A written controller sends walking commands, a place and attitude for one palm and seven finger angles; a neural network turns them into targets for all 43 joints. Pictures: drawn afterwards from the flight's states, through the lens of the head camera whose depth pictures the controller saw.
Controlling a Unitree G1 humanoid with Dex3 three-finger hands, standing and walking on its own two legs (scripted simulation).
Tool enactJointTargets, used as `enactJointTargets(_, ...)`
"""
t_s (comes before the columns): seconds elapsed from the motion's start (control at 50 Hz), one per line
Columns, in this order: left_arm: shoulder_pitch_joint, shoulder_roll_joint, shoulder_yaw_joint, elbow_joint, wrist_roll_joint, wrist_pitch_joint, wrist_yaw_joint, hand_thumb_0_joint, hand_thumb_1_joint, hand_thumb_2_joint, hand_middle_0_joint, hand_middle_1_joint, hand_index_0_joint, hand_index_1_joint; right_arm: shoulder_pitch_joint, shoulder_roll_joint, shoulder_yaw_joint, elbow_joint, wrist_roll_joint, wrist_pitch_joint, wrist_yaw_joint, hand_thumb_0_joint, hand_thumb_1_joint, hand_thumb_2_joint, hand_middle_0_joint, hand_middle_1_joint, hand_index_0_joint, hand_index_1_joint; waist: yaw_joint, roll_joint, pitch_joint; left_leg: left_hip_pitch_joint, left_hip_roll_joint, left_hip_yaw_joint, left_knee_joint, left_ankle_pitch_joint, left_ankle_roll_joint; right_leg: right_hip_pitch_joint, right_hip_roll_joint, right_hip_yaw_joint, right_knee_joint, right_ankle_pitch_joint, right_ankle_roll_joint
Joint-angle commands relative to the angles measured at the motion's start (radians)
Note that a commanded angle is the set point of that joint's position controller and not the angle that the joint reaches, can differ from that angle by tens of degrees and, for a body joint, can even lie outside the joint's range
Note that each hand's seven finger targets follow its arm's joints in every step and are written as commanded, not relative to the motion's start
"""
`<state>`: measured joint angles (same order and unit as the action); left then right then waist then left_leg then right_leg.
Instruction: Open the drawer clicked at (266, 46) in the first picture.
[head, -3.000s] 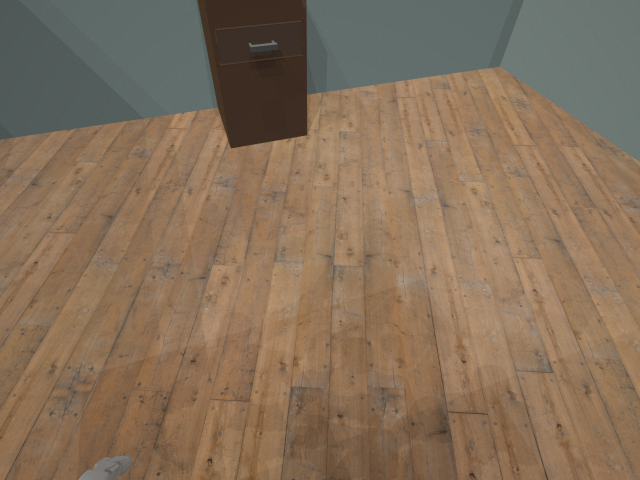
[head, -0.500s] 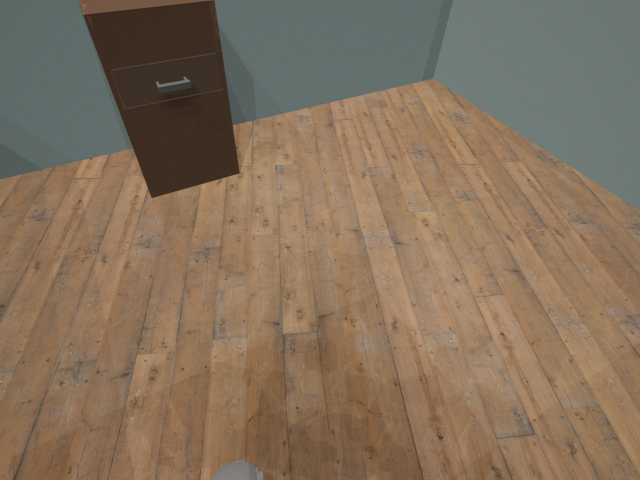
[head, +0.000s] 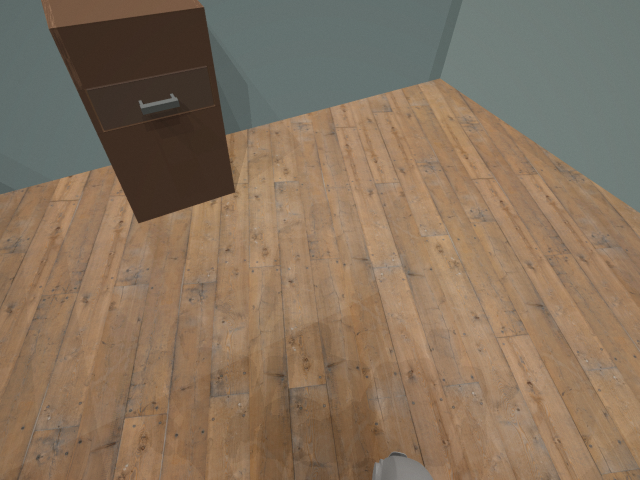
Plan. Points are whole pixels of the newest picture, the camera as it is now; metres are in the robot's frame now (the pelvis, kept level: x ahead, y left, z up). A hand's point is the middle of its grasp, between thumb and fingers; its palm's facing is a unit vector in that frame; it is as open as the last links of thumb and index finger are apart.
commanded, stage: walk to a spot facing it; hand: left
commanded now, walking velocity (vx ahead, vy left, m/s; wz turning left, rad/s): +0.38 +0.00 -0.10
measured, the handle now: (158, 102) +1.25 +0.60 -0.25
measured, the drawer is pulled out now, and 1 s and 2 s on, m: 0.00 0.00 0.00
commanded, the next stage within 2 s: turn to face it in 1.32 s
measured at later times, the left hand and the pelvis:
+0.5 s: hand (246, 430) +0.22 +0.12 -0.17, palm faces +0.08 -0.97 -0.22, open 7.2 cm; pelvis +0.23 -0.06 +0.00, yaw +1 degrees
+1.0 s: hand (235, 289) +0.47 +0.19 -0.17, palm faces +0.08 -0.98 -0.18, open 7.4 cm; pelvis +0.44 +0.00 +0.00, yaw +1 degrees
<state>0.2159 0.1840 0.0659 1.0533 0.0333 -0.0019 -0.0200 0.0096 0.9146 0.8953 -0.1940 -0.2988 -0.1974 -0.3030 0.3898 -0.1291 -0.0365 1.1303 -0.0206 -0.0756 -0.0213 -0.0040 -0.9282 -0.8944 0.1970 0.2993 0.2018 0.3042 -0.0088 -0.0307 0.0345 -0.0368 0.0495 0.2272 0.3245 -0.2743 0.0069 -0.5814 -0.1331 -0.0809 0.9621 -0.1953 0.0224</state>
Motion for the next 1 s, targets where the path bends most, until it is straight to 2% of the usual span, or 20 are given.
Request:
enactJointTargets(0.0,-0.106,-0.003,-0.003,-0.093,-0.008,-0.02,-0.012,0.0,0.9,0.9,-0.2,-0.3,-0.2,-0.3,0.079,-0.136,-0.03,-0.017,-0.006,-0.015,-0.001,0.0,-0.9,-0.9,0.2,0.3,0.2,0.3,-0.024,0.171,0.103,-0.021,0.253,-0.108,-0.148,0.276,0.118,-0.004,0.008,-0.036,-0.234,0.035,-0.011)
enactJointTargets(0.06,-0.107,0.016,0.003,-0.094,-0.007,-0.03,-0.009,0.0,0.9,0.9,-0.2,-0.3,-0.2,-0.3,0.09,-0.152,-0.034,-0.005,-0.01,-0.007,0.0,0.0,-0.9,-0.9,0.2,0.3,0.2,0.3,-0.017,0.156,0.094,-0.014,0.271,-0.106,-0.077,0.345,0.11,0.111,0.044,-0.058,-0.317,0.011,-0.039)
enactJointTargets(0.08,-0.061,0.03,0.007,-0.082,-0.006,-0.036,-0.007,0.0,0.9,0.9,-0.2,-0.3,-0.2,-0.3,0.084,-0.153,-0.035,-0.001,-0.008,-0.005,0.002,0.0,-0.9,-0.9,0.2,0.3,0.2,0.3,0.01,0.138,0.07,-0.028,0.264,-0.095,-0.005,0.427,0.101,0.199,0.07,-0.075,-0.342,-0.007,-0.051)
enactJointTargets(0.12,0.202,0.096,0.031,-0.001,0.004,-0.054,0.0,0.0,0.9,0.9,-0.2,-0.3,-0.2,-0.3,0.058,-0.151,-0.033,-0.005,0.0,-0.003,0.006,0.0,-0.9,-0.9,0.2,0.3,0.2,0.3,0.133,0.044,-0.065,-0.141,0.185,-0.029,0.352,0.467,0.048,0.557,0.082,-0.055,-0.425,0.023,-0.083)
enactJointTargets(0.14,0.334,0.216,0.063,0.031,0.009,-0.066,0.014,0.0,0.9,0.9,-0.2,-0.3,-0.2,-0.3,0.096,-0.089,-0.024,-0.026,0.012,-0.005,0.016,0.0,-0.9,-0.9,0.2,0.3,0.2,0.3,0.171,-0.221,-0.194,-0.382,0.076,0.014,0.694,0.058,0.007,0.78,-0.18,0.285,-0.522,-0.057,-0.153)
enactJointTargets(0.16,0.372,0.28,0.068,0.043,-0.014,-0.064,0.02,0.0,0.9,0.9,-0.2,-0.3,-0.2,-0.3,0.072,-0.08,-0.015,-0.066,0.014,0.0,0.017,0.0,-0.9,-0.9,0.2,0.3,0.2,0.3,0.144,-0.295,-0.232,-0.538,-0.011,-0.106,0.932,-0.285,-0.002,0.813,-0.325,0.596,-0.681,-0.05,-0.218)
enactJointTargets(0.18,0.285,0.244,0.063,0.023,-0.022,-0.056,0.028,0.0,0.9,0.9,-0.2,-0.3,-0.2,-0.3,0.025,-0.099,-0.028,-0.072,0.015,0.009,0.014,0.0,-0.9,-0.9,0.2,0.3,0.2,0.3,0.126,-0.163,-0.131,-0.567,0.044,-0.194,1.031,-0.231,0.018,0.698,-0.33,0.57,-0.73,-0.185,-0.232)
enactJointTargets(0.22,0.125,0.151,0.033,-0.018,-0.02,-0.06,0.028,0.0,0.9,0.9,-0.2,-0.3,-0.2,-0.3,-0.039,-0.071,-0.029,-0.066,0.006,0.015,0.019,0.0,-0.9,-0.9,0.2,0.3,0.2,0.3,0.066,-0.074,0.007,-0.573,0.117,-0.217,1.023,-0.065,0.013,0.427,-0.268,0.404,-0.767,-0.269,-0.181)
enactJointTargets(0.3,0.079,0.062,0.001,-0.014,-0.012,-0.08,0.032,0.0,0.9,0.9,-0.2,-0.3,-0.2,-0.3,0.045,-0.028,-0.027,-0.033,-0.008,0.052,0.024,0.0,-0.9,-0.9,0.2,0.3,0.2,0.3,-0.027,-0.063,0.036,-0.474,0.125,-0.193,0.881,0.049,-0.017,0.271,-0.155,0.118,-0.797,-0.069,-0.132)
enactJointTargets(0.46,0.204,0.075,-0.005,0.027,-0.013,-0.098,0.033,0.0,0.9,0.9,-0.2,-0.3,-0.2,-0.3,-0.215,-0.054,-0.025,-0.146,-0.006,0.047,0.05,0.0,-0.9,-0.9,0.2,0.3,0.2,0.3,0.028,-0.064,0.08,-0.628,0.123,-0.151,0.554,0.133,-0.044,0.484,-0.148,0.055,-0.796,0.147,-0.165)
enactJointTargets(0.56,0.264,0.09,-0.008,0.057,-0.01,-0.092,0.039,0.0,0.9,0.9,-0.2,-0.3,-0.2,-0.3,-0.34,-0.061,-0.014,-0.191,-0.003,0.036,0.059,0.0,-0.9,-0.9,0.2,0.3,0.2,0.3,0.059,-0.055,0.106,-0.555,0.085,-0.107,0.375,0.107,-0.011,0.56,-0.167,0.04,-0.754,0.298,-0.155)
enactJointTargets(0.6,0.264,0.105,-0.004,0.063,-0.008,-0.087,0.04,0.0,0.9,0.9,-0.2,-0.3,-0.2,-0.3,-0.323,-0.075,-0.017,-0.191,-0.002,0.031,0.056,0.0,-0.9,-0.9,0.2,0.3,0.2,0.3,0.044,-0.05,0.096,-0.477,0.065,-0.086,0.329,0.058,0.009,0.574,-0.181,0.029,-0.702,0.373,-0.155)
enactJointTargets(0.64,0.245,0.119,-0.001,0.064,-0.012,-0.085,0.039,0.0,0.9,0.9,-0.2,-0.3,-0.2,-0.3,-0.2,-0.098,-0.025,-0.155,-0.007,0.024,0.045,0.0,-0.9,-0.9,0.2,0.3,0.2,0.3,-0.021,-0.031,0.031,-0.28,0.001,-0.034,0.253,0.056,0.03,0.555,-0.139,-0.033,-0.521,0.571,-0.132)
enactJointTargets(0.66,0.232,0.117,-0.002,0.06,-0.017,-0.085,0.04,0.0,0.9,0.9,-0.2,-0.3,-0.2,-0.3,-0.051,-0.139,-0.035,-0.111,-0.012,0.016,0.036,0.0,-0.9,-0.9,0.2,0.3,0.2,0.3,-0.085,0.008,-0.053,-0.056,0.004,-0.057,0.187,0.118,0.051,0.474,-0.1,-0.078,-0.323,0.566,-0.098)
enactJointTargets(0.68,0.25,0.068,-0.005,0.043,-0.024,-0.083,0.033,0.0,0.9,0.9,-0.2,-0.3,-0.2,-0.3,0.1,-0.257,-0.064,-0.077,-0.021,0.009,0.024,0.0,-0.9,-0.9,0.2,0.3,0.2,0.3,-0.133,0.208,-0.184,0.194,0.207,-0.338,0.137,0.132,0.116,0.265,0.006,-0.119,-0.048,0.245,-0.043)
enactJointTargets(0.7,0.245,0.033,-0.016,0.01,-0.031,-0.085,0.023,0.0,0.9,0.9,-0.2,-0.3,-0.2,-0.3,0.181,-0.332,-0.079,-0.058,-0.013,0.012,0.015,0.0,-0.9,-0.9,0.2,0.3,0.2,0.3,-0.137,0.368,-0.235,0.329,0.422,-0.651,0.013,0.236,0.214,0.029,0.116,-0.074,0.248,-0.347,-0.021)
enactJointTargets(0.72,0.18,0.066,-0.007,-0.007,-0.025,-0.083,0.029,0.0,0.9,0.9,-0.2,-0.3,-0.2,-0.3,0.14,-0.306,-0.072,-0.059,-0.002,0.019,0.008,0.0,-0.9,-0.9,0.2,0.3,0.2,0.3,-0.125,0.223,-0.185,0.278,0.439,-0.626,-0.018,0.22,0.241,-0.038,0.07,0.028,0.347,-0.354,-0.045)
enactJointTargets(0.78,0.119,0.026,0.0,0.014,-0.014,-0.062,0.013,0.0,0.9,0.9,-0.2,-0.3,-0.2,-0.3,-0.06,-0.162,-0.036,-0.103,-0.002,-0.001,0.004,0.0,-0.9,-0.9,0.2,0.3,0.2,0.3,-0.032,0.07,0.015,-0.074,0.337,-0.396,-0.097,0.14,0.147,-0.008,-0.024,0.071,0.328,-0.154,-0.031)
enactJointTargets(0.84,0.182,-0.021,0.0,0.025,-0.003,-0.026,0.012,0.0,0.9,0.9,-0.2,-0.3,-0.2,-0.3,-0.074,-0.121,-0.023,-0.093,0.001,-0.014,0.0,0.0,-0.9,-0.9,0.2,0.3,0.2,0.3,0.024,0.127,0.025,-0.171,0.264,-0.24,-0.139,0.145,0.124,0.052,-0.024,0.057,0.234,-0.077,-0.013)
enactJointTargets(0.98,-0.004,0.004,0.007,-0.064,-0.005,-0.005,-0.004,0.0,0.9,0.9,-0.2,-0.3,-0.2,-0.3,-0.012,-0.139,-0.035,-0.073,0.0,-0.016,0.003,0.0,-0.9,-0.9,0.2,0.3,0.2,0.3,0.006,0.134,0.088,-0.095,0.251,-0.161,-0.198,0.129,0.144,-0.032,-0.036,0.018,-0.077,0.058,0.01)
